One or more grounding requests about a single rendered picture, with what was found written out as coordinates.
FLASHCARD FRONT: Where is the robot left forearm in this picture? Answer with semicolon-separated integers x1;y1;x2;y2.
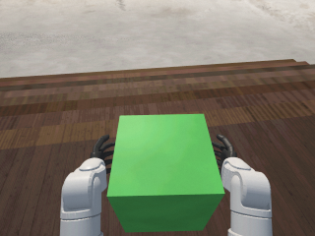
60;157;107;236

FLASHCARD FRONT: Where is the carton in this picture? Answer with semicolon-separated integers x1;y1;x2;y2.
106;113;225;233

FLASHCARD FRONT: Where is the robot right forearm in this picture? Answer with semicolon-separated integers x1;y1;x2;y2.
220;157;273;236

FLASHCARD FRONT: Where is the left robot hand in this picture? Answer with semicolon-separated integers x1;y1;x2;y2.
90;134;116;174

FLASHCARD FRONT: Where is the right robot hand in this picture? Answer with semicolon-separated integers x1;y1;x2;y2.
211;134;237;175

